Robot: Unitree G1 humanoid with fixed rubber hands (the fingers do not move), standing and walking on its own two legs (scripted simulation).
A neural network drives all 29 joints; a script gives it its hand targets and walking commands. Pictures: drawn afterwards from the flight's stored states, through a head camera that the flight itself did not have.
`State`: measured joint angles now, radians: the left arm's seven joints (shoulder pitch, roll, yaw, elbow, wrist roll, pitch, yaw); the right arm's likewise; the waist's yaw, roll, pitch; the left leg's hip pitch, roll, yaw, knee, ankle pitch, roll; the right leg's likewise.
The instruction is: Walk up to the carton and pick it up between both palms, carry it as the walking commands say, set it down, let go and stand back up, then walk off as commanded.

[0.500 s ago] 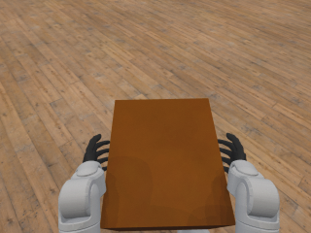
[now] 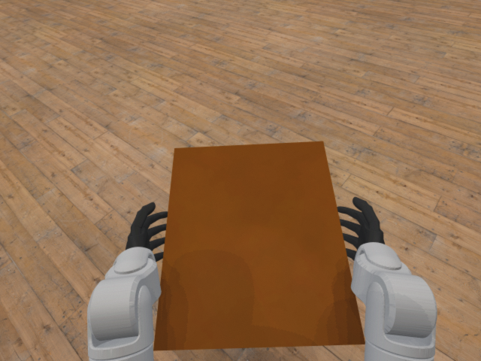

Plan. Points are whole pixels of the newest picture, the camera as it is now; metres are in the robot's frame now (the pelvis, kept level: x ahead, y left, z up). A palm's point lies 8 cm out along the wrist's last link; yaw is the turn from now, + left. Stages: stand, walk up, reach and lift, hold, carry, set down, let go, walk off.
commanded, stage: carry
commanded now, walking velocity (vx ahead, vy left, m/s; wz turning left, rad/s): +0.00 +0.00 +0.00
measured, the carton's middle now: (252, 249) +0.30 -0.01 +0.02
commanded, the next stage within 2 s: none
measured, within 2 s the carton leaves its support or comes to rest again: neither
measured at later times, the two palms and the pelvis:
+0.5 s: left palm out of the picture +0.12 +0.18 +0.10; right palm (362, 322) +0.15 -0.14 +0.09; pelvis -0.10 +0.00 -0.01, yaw +4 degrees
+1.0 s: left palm (141, 350) +0.14 +0.14 +0.07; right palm (402, 346) +0.13 -0.19 +0.07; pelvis -0.13 -0.01 -0.01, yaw -1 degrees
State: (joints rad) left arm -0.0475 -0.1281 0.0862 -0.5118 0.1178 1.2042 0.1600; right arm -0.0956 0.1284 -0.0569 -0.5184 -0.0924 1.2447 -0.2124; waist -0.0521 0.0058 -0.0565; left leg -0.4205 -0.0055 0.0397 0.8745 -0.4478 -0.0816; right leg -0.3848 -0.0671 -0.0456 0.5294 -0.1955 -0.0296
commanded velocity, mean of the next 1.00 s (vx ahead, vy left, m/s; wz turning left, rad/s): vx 0.00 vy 0.00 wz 0.00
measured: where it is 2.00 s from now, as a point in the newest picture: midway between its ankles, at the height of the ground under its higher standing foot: outside the picture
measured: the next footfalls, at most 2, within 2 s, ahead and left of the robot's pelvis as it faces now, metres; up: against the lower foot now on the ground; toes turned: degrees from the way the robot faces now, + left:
left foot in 0.10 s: -0.07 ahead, +0.10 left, +0.00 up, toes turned +1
right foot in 1.04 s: -0.07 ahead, -0.13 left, +0.00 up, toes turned -5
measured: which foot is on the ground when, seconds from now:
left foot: up 0.00-0.08, down 0.10-1.00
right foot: down 0.00-0.88, up 0.90-1.00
